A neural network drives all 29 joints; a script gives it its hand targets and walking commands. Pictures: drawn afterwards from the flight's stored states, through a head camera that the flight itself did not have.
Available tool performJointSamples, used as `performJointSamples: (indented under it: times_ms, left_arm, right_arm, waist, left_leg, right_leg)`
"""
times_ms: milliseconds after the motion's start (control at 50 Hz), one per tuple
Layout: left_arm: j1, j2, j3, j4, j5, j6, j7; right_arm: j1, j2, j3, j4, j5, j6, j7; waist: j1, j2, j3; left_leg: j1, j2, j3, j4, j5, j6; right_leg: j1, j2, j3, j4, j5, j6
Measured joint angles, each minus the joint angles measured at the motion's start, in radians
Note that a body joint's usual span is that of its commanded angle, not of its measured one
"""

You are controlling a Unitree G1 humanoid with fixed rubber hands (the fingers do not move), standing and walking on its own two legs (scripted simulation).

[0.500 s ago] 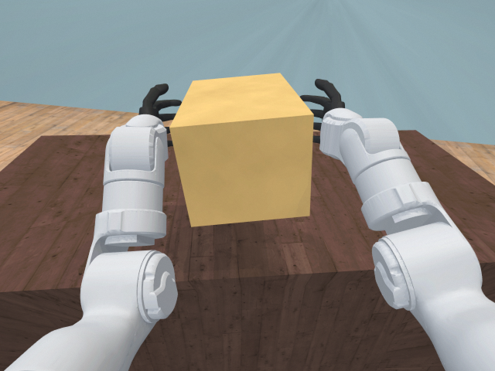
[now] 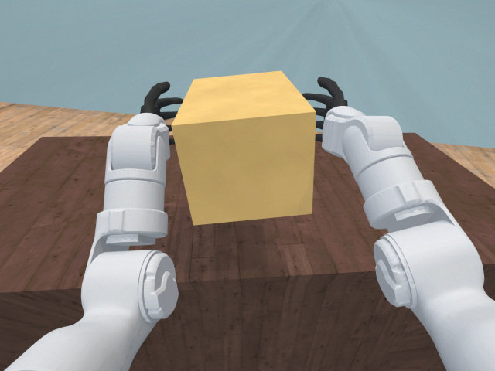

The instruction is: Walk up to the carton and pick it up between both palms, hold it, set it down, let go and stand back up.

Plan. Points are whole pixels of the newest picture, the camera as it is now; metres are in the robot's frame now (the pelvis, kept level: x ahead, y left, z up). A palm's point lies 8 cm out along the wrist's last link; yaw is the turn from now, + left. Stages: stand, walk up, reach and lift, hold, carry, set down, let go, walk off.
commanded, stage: hold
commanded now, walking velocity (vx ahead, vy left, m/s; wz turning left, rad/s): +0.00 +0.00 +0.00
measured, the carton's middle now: (244, 136) +0.43 +0.00 +0.26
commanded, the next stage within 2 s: none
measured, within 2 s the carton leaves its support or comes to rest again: neither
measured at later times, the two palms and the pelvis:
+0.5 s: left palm (151, 129) +0.37 +0.14 +0.30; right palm (333, 123) +0.36 -0.13 +0.31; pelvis +0.00 +0.00 +0.00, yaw +1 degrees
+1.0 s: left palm (150, 128) +0.38 +0.14 +0.30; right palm (329, 123) +0.37 -0.13 +0.31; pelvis +0.01 +0.00 +0.00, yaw +1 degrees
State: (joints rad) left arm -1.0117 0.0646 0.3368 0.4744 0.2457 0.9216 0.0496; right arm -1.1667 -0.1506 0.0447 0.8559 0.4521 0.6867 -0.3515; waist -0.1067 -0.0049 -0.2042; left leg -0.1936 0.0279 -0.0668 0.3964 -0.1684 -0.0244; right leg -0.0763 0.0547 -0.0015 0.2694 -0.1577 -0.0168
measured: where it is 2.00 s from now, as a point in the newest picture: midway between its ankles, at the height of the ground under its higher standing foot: outside the picture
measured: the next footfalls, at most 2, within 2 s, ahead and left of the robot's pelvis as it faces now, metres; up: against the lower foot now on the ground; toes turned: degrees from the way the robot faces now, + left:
none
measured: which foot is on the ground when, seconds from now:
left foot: down 0.00-1.00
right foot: down 0.00-1.00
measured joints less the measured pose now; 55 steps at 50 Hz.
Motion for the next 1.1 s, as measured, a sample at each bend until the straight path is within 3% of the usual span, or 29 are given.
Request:
performJointSamples:
  times_ms: [200, 440, 860, 1100]
  left_arm:
    - [-0.043, 0.003, 0.016, 0.081, 0.016, -0.019, -0.012]
    - [0.010, 0.004, -0.013, 0.012, -0.012, -0.022, -0.002]
    - [-0.080, 0.015, 0.019, 0.119, 0.007, -0.028, -0.003]
    - [0.026, -0.005, -0.012, -0.012, 0.008, -0.001, -0.006]
  right_arm:
    - [-0.031, -0.004, -0.015, 0.047, -0.021, 0.013, 0.005]
    - [0.025, -0.005, 0.024, -0.036, 0.003, 0.014, -0.014]
    - [-0.060, -0.010, -0.009, 0.078, -0.020, 0.017, 0.010]
    - [0.037, -0.001, 0.024, -0.024, 0.025, 0.020, -0.013]
  waist:
    - [0.017, 0.012, 0.007]
    - [0.002, 0.004, -0.007]
    - [0.016, 0.012, -0.008]
    - [-0.007, -0.003, 0.005]
  left_leg:
    - [0.004, -0.003, 0.000, -0.006, 0.003, 0.002]
    - [0.002, 0.000, -0.018, 0.007, -0.007, -0.002]
    - [-0.006, -0.005, -0.012, 0.004, -0.006, 0.002]
    - [0.018, -0.004, -0.030, 0.015, -0.017, -0.002]
  right_leg:
    - [0.000, -0.001, 0.004, 0.001, 0.000, 0.000]
    - [0.017, 0.006, -0.005, -0.016, 0.002, -0.002]
    - [-0.003, 0.003, 0.009, -0.005, -0.001, 0.000]
    - [0.039, 0.008, 0.000, -0.022, 0.000, -0.002]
